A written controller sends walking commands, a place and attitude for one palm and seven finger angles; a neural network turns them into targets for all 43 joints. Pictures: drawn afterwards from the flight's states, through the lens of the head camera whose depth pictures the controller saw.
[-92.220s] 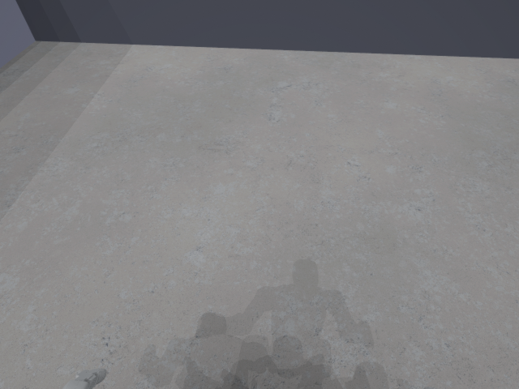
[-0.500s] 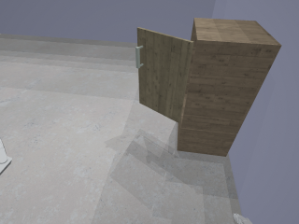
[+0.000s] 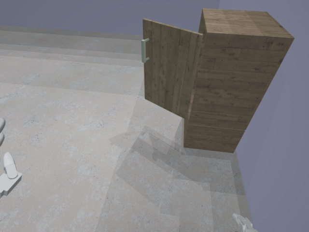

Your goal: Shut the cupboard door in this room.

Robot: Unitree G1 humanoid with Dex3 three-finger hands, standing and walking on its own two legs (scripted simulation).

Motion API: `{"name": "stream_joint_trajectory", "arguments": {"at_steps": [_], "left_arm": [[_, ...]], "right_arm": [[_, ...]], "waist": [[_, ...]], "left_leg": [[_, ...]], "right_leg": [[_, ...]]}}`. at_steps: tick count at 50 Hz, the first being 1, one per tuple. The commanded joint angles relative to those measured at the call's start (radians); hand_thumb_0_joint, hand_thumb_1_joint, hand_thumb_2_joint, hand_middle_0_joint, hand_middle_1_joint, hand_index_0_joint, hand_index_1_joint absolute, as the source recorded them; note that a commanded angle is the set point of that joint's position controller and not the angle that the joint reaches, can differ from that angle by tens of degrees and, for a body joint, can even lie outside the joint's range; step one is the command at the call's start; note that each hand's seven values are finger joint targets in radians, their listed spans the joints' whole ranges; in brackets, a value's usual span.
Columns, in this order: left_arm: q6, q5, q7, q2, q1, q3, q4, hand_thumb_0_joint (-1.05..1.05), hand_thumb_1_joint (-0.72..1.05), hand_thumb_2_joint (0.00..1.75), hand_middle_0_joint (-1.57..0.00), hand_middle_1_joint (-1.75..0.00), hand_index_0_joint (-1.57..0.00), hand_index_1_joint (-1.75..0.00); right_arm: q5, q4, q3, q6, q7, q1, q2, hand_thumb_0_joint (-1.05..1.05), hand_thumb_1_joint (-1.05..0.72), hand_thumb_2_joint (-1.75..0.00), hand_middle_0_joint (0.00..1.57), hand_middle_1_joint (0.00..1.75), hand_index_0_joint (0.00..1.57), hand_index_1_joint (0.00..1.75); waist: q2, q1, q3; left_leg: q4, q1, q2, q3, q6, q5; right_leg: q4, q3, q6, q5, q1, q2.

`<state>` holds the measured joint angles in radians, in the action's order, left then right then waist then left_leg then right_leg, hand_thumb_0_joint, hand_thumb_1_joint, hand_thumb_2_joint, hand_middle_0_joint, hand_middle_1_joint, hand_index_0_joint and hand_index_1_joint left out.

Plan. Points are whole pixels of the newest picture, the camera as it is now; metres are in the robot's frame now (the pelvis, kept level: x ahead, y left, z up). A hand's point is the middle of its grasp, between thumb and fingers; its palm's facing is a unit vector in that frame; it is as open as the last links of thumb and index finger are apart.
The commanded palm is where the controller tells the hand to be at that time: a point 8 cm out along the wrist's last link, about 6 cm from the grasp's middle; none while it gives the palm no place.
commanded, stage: let the arm hang, fingers relaxed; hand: left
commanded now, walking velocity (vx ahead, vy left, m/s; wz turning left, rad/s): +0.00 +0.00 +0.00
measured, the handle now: (145, 50) +1.14 +0.14 -0.04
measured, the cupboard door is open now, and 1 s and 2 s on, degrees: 60 60 60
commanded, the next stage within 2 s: look to check the result in 1.16 s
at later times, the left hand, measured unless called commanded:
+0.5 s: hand out of the picture -0.01 +0.20 -0.18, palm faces +0.01 -0.98 -0.18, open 7.1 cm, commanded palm none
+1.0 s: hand out of the picture +0.08 +0.18 -0.16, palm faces -0.01 -0.97 -0.24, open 7.4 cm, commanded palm none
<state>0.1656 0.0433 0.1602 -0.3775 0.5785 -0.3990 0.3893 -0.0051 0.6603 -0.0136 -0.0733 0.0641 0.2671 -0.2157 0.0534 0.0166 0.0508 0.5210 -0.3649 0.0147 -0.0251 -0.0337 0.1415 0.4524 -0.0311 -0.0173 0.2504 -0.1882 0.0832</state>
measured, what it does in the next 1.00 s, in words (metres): stands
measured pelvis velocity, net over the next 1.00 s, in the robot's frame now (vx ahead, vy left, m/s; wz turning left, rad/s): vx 0.04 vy -0.02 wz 0.00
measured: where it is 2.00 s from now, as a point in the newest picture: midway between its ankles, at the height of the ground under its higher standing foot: outside the picture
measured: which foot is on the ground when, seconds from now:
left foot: down 0.00-1.00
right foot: down 0.00-1.00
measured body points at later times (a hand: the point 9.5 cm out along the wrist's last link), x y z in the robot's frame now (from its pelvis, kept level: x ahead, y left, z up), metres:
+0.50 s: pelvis +0.01 +0.00 +0.00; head +0.03 +0.03 +0.45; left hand -0.01 +0.25 -0.16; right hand +0.05 -0.27 -0.12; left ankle +0.08 +0.08 -0.73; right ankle -0.01 -0.12 -0.73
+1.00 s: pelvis +0.04 -0.02 +0.01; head +0.04 -0.02 +0.46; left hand +0.08 +0.23 -0.14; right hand +0.08 -0.28 -0.14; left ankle +0.08 +0.08 -0.73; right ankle -0.01 -0.12 -0.73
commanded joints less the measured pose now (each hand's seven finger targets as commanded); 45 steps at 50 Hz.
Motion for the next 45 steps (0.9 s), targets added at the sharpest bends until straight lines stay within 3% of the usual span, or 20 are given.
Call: {"name": "stream_joint_trajectory", "arguments": {"at_steps": [1, 2, 3, 4, 5, 6, 9, 11, 13, 15, 17, 21, 23, 26, 30, 33, 37, 45], "left_arm": [[0.066, -0.024, 0.021, -0.185, -0.279, -0.043, 0.263, 0.00, 0.90, 0.90, -0.20, -0.30, -0.20, -0.30], [0.072, -0.029, 0.024, -0.194, -0.297, -0.053, 0.290, 0.00, 0.90, 0.90, -0.20, -0.30, -0.20, -0.30], [-0.089, -0.089, -0.125, 0.011, -0.161, 0.301, -0.527, 0.00, 0.90, 0.90, -0.20, -0.30, -0.20, -0.30], [-0.161, -0.081, -0.145, 0.013, -0.150, 0.270, -0.575, 0.00, 0.90, 0.90, -0.20, -0.30, -0.20, -0.30], [-0.180, -0.074, -0.151, 0.020, -0.144, 0.273, -0.569, 0.00, 0.90, 0.90, -0.20, -0.30, -0.20, -0.30], [-0.176, -0.074, -0.154, 0.031, -0.164, 0.283, -0.597, 0.00, 0.90, 0.90, -0.20, -0.30, -0.20, -0.30], [-0.162, -0.075, -0.156, -0.028, -0.215, 0.300, -0.745, 0.00, 0.90, 0.90, -0.20, -0.30, -0.20, -0.30], [-0.157, -0.074, -0.154, -0.043, -0.236, 0.313, -0.866, 0.00, 0.90, 0.90, -0.20, -0.30, -0.20, -0.30], [-0.159, -0.071, -0.150, -0.046, -0.272, 0.334, -0.974, 0.00, 0.90, 0.90, -0.20, -0.30, -0.20, -0.30], [-0.163, -0.067, -0.148, -0.034, -0.284, 0.350, -1.060, 0.00, 0.90, 0.90, -0.20, -0.30, -0.20, -0.30], [-0.165, -0.065, -0.145, -0.025, -0.262, 0.356, -1.146, 0.00, 0.90, 0.90, -0.20, -0.30, -0.20, -0.30], [-0.161, -0.064, -0.145, -0.012, -0.220, 0.353, -1.282, 0.00, 0.90, 0.90, -0.20, -0.30, -0.20, -0.30], [-0.158, -0.062, -0.146, -0.013, -0.221, 0.358, -1.330, 0.00, 0.90, 0.90, -0.20, -0.30, -0.20, -0.30], [-0.152, -0.062, -0.145, -0.010, -0.238, 0.367, -1.391, 0.00, 0.90, 0.90, -0.20, -0.30, -0.20, -0.30], [-0.151, -0.060, -0.142, -0.008, -0.249, 0.375, -1.441, 0.00, 0.90, 0.90, -0.20, -0.30, -0.20, -0.30], [-0.152, -0.061, -0.139, -0.011, -0.248, 0.376, -1.465, 0.00, 0.90, 0.90, -0.20, -0.30, -0.20, -0.30], [-0.146, -0.059, -0.136, -0.015, -0.263, 0.378, -1.476, 0.00, 0.90, 0.90, -0.20, -0.30, -0.20, -0.30], [-0.144, -0.058, -0.131, -0.011, -0.290, 0.376, -1.481, 0.00, 0.90, 0.90, -0.20, -0.30, -0.20, -0.30]], "right_arm": [[-0.007, -0.174, 0.041, -0.075, 0.034, -0.154, -0.121, 0.00, -0.90, -0.90, 0.20, 0.30, 0.20, 0.30], [-0.004, -0.176, 0.037, -0.079, 0.038, -0.155, -0.121, 0.00, -0.90, -0.90, 0.20, 0.30, 0.20, 0.30], [0.021, 0.057, 0.097, -0.114, -0.058, -0.179, -0.328, 0.00, -0.90, -0.90, 0.20, 0.30, 0.20, 0.30], [0.016, 0.073, 0.088, -0.045, -0.060, -0.106, -0.278, 0.00, -0.90, -0.90, 0.20, 0.30, 0.20, 0.30], [0.014, 0.055, 0.081, -0.022, -0.055, -0.102, -0.258, 0.00, -0.90, -0.90, 0.20, 0.30, 0.20, 0.30], [0.022, 0.061, 0.072, -0.013, -0.054, -0.109, -0.240, 0.00, -0.90, -0.90, 0.20, 0.30, 0.20, 0.30], [0.028, 0.066, 0.064, 0.008, -0.060, -0.123, -0.259, 0.00, -0.90, -0.90, 0.20, 0.30, 0.20, 0.30], [0.029, 0.088, 0.063, 0.023, -0.066, -0.130, -0.253, 0.00, -0.90, -0.90, 0.20, 0.30, 0.20, 0.30], [0.030, 0.121, 0.057, 0.041, -0.068, -0.120, -0.231, 0.00, -0.90, -0.90, 0.20, 0.30, 0.20, 0.30], [0.032, 0.154, 0.051, 0.051, -0.067, -0.108, -0.218, 0.00, -0.90, -0.90, 0.20, 0.30, 0.20, 0.30], [0.029, 0.187, 0.049, 0.056, -0.062, -0.102, -0.207, 0.00, -0.90, -0.90, 0.20, 0.30, 0.20, 0.30], [0.024, 0.246, 0.056, 0.061, -0.050, -0.080, -0.197, 0.00, -0.90, -0.90, 0.20, 0.30, 0.20, 0.30], [0.021, 0.275, 0.059, 0.062, -0.045, -0.069, -0.200, 0.00, -0.90, -0.90, 0.20, 0.30, 0.20, 0.30], [0.015, 0.314, 0.063, 0.063, -0.040, -0.048, -0.204, 0.00, -0.90, -0.90, 0.20, 0.30, 0.20, 0.30], [0.015, 0.353, 0.065, 0.067, -0.038, -0.033, -0.207, 0.00, -0.90, -0.90, 0.20, 0.30, 0.20, 0.30], [0.016, 0.372, 0.066, 0.070, -0.038, -0.040, -0.212, 0.00, -0.90, -0.90, 0.20, 0.30, 0.20, 0.30], [0.017, 0.391, 0.062, 0.067, -0.041, -0.047, -0.202, 0.00, -0.90, -0.90, 0.20, 0.30, 0.20, 0.30], [0.019, 0.418, 0.049, 0.060, -0.041, -0.064, -0.171, 0.00, -0.90, -0.90, 0.20, 0.30, 0.20, 0.30]], "waist": [[0.000, -0.034, -0.040], [0.042, -0.030, -0.043], [0.068, -0.061, -0.174], [0.054, -0.043, -0.088], [0.082, -0.033, -0.083], [0.017, -0.022, -0.048], [-0.136, -0.008, -0.007], [-0.160, -0.008, 0.017], [-0.137, -0.026, 0.023], [-0.003, -0.032, 0.016], [0.092, -0.021, 0.016], [0.153, -0.012, 0.020], [0.134, -0.014, 0.001], [0.010, -0.026, -0.056], [-0.064, -0.035, -0.096], [-0.092, -0.032, -0.119], [-0.129, -0.033, -0.106], [-0.073, -0.026, -0.117]], "left_leg": [[-0.180, 0.151, 0.093, 0.133, 0.007, 0.282], [-0.246, 0.111, 0.112, 0.171, 0.000, 0.372], [-0.137, -0.046, 0.159, 0.280, -0.025, 0.190], [-0.182, -0.028, 0.169, 0.226, -0.028, 0.101], [-0.184, -0.049, 0.171, 0.213, -0.040, 0.134], [-0.176, -0.064, 0.173, 0.229, -0.049, 0.168], [-0.171, -0.040, 0.152, 0.240, -0.050, 0.137], [-0.138, -0.001, 0.102, 0.198, -0.032, 0.115], [-0.111, 0.065, 0.066, 0.161, -0.014, 0.111], [-0.147, 0.107, 0.072, 0.170, -0.006, 0.126], [-0.202, 0.101, 0.088, 0.193, -0.011, 0.176], [-0.238, 0.131, 0.095, 0.194, -0.016, 0.211], [-0.246, 0.143, 0.096, 0.190, -0.014, 0.214], [-0.231, 0.167, 0.095, 0.181, -0.013, 0.170], [-0.237, 0.202, 0.098, 0.173, -0.011, 0.165], [-0.244, 0.204, 0.097, 0.169, -0.012, 0.180], [-0.219, 0.233, 0.087, 0.138, -0.009, 0.090], [-0.215, 0.227, 0.089, 0.120, -0.003, -0.027]], "right_leg": [[-0.138, -0.100, 0.002, 0.214, -0.196, -0.100], [-0.095, -0.072, 0.008, 0.198, -0.155, -0.078], [0.099, 0.001, -0.009, 0.054, -0.220, -0.110], [0.116, -0.029, -0.008, 0.065, -0.133, -0.106], [0.145, -0.023, -0.004, 0.113, -0.112, -0.098], [0.157, -0.014, -0.013, 0.121, -0.101, -0.098], [0.092, -0.043, -0.030, 0.076, -0.048, -0.109], [0.022, -0.086, -0.042, 0.060, -0.050, -0.129], [-0.031, -0.124, -0.054, 0.088, -0.092, -0.157], [-0.026, -0.113, -0.048, 0.094, -0.111, -0.143], [-0.016, -0.087, -0.038, 0.062, -0.066, -0.126], [-0.052, -0.067, -0.041, 0.027, -0.024, -0.124], [-0.075, -0.071, -0.044, 0.018, -0.023, -0.129], [-0.129, -0.089, -0.046, 0.023, -0.054, -0.149], [-0.161, -0.095, -0.045, 0.068, -0.094, -0.156], [-0.174, -0.100, -0.042, 0.092, -0.108, -0.157], [-0.187, -0.115, -0.041, 0.058, -0.098, -0.168], [-0.181, -0.110, -0.035, -0.048, -0.045, -0.174]]}}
